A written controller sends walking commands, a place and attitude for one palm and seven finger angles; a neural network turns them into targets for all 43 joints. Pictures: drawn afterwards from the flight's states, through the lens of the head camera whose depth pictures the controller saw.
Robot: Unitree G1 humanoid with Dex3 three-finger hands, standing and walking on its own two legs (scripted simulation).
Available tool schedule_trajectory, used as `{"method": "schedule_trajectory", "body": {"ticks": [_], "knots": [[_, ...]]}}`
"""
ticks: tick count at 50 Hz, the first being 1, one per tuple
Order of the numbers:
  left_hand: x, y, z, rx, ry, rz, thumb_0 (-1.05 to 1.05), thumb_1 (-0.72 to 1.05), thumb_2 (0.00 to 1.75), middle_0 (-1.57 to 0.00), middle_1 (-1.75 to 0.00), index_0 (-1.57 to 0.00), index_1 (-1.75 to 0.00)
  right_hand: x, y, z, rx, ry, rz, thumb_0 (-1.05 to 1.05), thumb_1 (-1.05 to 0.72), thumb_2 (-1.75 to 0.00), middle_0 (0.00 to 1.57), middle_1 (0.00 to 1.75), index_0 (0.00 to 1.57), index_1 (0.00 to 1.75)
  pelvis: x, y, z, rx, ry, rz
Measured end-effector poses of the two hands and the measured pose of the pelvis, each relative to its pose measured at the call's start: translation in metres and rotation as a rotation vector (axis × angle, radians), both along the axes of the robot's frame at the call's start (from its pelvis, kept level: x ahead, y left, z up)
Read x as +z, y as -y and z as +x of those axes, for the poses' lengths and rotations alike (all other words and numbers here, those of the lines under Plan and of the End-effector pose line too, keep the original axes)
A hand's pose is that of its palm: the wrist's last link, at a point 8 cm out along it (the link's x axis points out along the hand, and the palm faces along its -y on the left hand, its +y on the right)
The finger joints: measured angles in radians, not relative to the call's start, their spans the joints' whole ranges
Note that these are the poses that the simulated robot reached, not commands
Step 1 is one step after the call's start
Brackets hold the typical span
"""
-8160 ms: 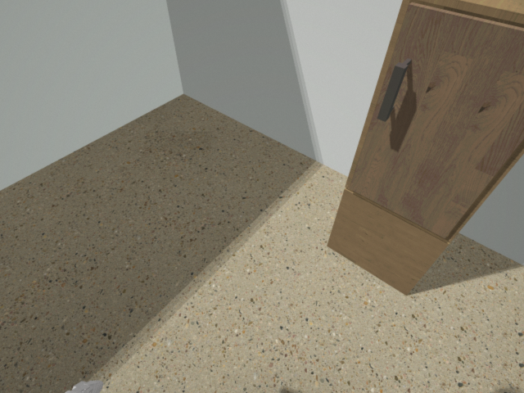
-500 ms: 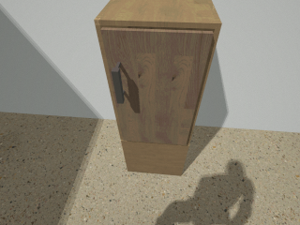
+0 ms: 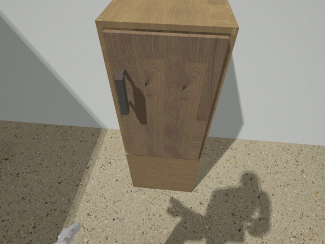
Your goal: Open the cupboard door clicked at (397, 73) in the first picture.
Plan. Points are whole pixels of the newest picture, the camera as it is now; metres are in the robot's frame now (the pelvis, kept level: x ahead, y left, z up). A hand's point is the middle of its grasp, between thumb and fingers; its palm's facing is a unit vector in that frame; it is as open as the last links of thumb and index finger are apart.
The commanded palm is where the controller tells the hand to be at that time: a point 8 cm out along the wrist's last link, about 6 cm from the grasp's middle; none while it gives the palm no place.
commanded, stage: raise the hand with hooked fingers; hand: left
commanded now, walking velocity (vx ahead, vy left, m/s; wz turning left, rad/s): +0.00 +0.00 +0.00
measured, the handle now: (124, 92) +0.55 +0.16 +0.07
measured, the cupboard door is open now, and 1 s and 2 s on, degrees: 0 0 0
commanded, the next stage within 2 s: move the hooked fingers beside the handle in 1.98 s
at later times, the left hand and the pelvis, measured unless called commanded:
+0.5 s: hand (84, 223) +0.17 +0.19 -0.01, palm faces -0.01 -1.00 -0.06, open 9.8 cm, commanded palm +0.15 +0.25 -0.01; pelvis -0.02 -0.02 -0.07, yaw +1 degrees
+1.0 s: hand (65, 189) +0.23 +0.24 +0.03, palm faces -0.03 -1.00 -0.06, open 12.8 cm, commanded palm +0.20 +0.30 +0.05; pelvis -0.01 +0.01 -0.04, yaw +0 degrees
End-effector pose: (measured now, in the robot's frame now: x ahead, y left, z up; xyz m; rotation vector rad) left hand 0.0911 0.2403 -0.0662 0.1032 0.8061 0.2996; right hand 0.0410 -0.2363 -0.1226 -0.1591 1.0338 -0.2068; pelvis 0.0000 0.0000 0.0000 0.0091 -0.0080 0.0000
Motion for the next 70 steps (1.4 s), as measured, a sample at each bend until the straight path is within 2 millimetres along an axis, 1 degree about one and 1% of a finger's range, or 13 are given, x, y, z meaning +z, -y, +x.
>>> {"method": "schedule_trajectory", "body": {"ticks": [4,7,11,14,17,21,27,34,39,46,54,63,70], "knots": [[0.063,0.006,0.071,-0.081,0.48,0.002,0.02,0.87,0.87,-0.2,-0.34,-0.2,-0.34,0.015,0.017,0.053,0.043,0.248,-0.037,0.02,-0.92,-0.9,0.2,0.3,0.2,0.3,-0.011,0.003,-0.003,0.01,-0.058,-0.004],[0.077,0.018,0.089,-0.207,0.727,-0.048,0.01,0.8,0.85,-0.2,-0.38,-0.2,-0.38,0.029,0.029,0.094,0.074,0.401,-0.062,0.02,-0.92,-0.9,0.2,0.3,0.2,0.3,-0.026,0.009,-0.007,-0.011,-0.117,0.001],[0.056,0.026,0.074,-0.376,0.797,-0.091,0.01,0.71,0.81,-0.21,-0.43,-0.21,-0.43,0.042,0.041,0.14,0.131,0.553,-0.099,0.02,-0.91,-0.9,0.2,0.3,0.2,0.3,-0.05,0.017,-0.01,-0.02,-0.169,0.004],[0.033,0.016,0.052,-0.333,0.725,-0.122,0.01,0.64,0.78,-0.22,-0.47,-0.22,-0.47,0.045,0.043,0.165,0.165,0.606,-0.123,0.02,-0.91,-0.9,0.2,0.3,0.2,0.3,-0.064,0.021,-0.011,-0.013,-0.191,-0.001],[0.026,0.001,0.034,-0.239,0.693,-0.092,0.01,0.56,0.76,-0.23,-0.52,-0.23,-0.52,0.04,0.037,0.178,0.198,0.609,-0.128,0.02,-0.91,-0.9,0.2,0.3,0.2,0.3,-0.071,0.023,-0.011,0.003,-0.201,-0.02],[0.041,-0.008,0.036,-0.239,0.767,-0.032,0.01,0.47,0.72,-0.23,-0.57,-0.23,-0.58,0.021,0.02,0.176,0.239,0.552,-0.101,0.01,-0.91,-0.9,0.2,0.3,0.2,0.3,-0.076,0.025,-0.013,0.024,-0.208,-0.047],[0.06,-0.009,0.075,-0.374,0.773,-0.07,0.01,0.32,0.66,-0.24,-0.66,-0.24,-0.67,-0.007,-0.002,0.139,0.201,0.429,-0.012,0.02,-0.91,-0.9,0.2,0.3,0.2,0.3,-0.07,0.022,-0.017,0.025,-0.201,-0.059],[0.079,-0.026,0.092,-0.344,0.729,-0.071,0.01,0.16,0.59,-0.25,-0.77,-0.25,-0.77,-0.007,-0.001,0.089,0.106,0.343,0.005,0.02,-0.9,-0.9,0.2,0.3,0.21,0.3,-0.053,0.013,-0.016,0.001,-0.186,-0.041],[0.085,-0.038,0.094,-0.33,0.751,-0.054,0.0,0.05,0.54,-0.26,-0.84,-0.26,-0.85,0.0,0.012,0.072,0.108,0.314,-0.053,0.02,-0.9,-0.9,0.2,0.3,0.21,0.3,-0.048,0.006,-0.017,0.001,-0.175,-0.041],[0.091,-0.048,0.109,-0.354,0.772,-0.066,0.0,-0.12,0.47,-0.27,-0.95,-0.27,-0.95,0.02,0.021,0.077,0.117,0.345,-0.123,0.02,-0.91,-0.9,0.2,0.3,0.2,0.3,-0.042,-0.003,-0.016,0.001,-0.147,-0.046],[0.112,-0.067,0.128,-0.335,0.801,-0.06,-0.01,-0.3,0.39,-0.29,-1.07,-0.29,-1.07,0.039,0.002,0.103,0.148,0.427,-0.106,0.02,-0.91,-0.9,0.2,0.3,0.2,0.3,-0.033,-0.009,-0.011,0.001,-0.117,-0.051],[0.132,-0.086,0.144,-0.319,0.8,-0.056,-0.01,-0.46,0.32,-0.3,-1.17,-0.3,-1.17,0.043,-0.022,0.119,0.192,0.439,-0.062,0.02,-0.91,-0.9,0.2,0.3,0.2,0.3,-0.025,-0.014,-0.007,0.006,-0.094,-0.052],[0.149,-0.098,0.161,-0.317,0.806,-0.057,-0.01,-0.49,0.31,-0.3,-1.19,-0.3,-1.19,0.041,-0.023,0.114,0.186,0.403,-0.058,0.02,-0.9,-0.9,0.2,0.3,0.21,0.3,-0.021,-0.014,-0.005,0.005,-0.08,-0.049]]}}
